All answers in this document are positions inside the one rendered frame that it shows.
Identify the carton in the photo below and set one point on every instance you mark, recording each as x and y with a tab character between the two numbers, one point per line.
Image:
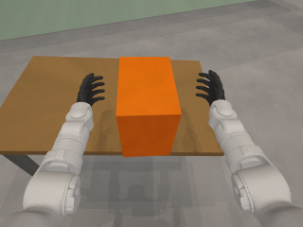
148	111

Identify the left robot hand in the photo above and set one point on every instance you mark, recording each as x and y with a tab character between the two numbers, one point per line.
85	93

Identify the robot left upper arm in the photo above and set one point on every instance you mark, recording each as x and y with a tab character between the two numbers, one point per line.
51	196

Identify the robot right upper arm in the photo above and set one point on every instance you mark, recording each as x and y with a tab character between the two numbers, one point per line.
261	191

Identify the table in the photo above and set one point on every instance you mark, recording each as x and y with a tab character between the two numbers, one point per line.
35	109

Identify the right robot hand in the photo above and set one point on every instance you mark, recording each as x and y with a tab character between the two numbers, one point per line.
215	90

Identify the left robot forearm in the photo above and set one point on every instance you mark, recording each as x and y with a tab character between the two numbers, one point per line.
70	144

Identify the right robot forearm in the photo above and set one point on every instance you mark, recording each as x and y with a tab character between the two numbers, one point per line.
238	147

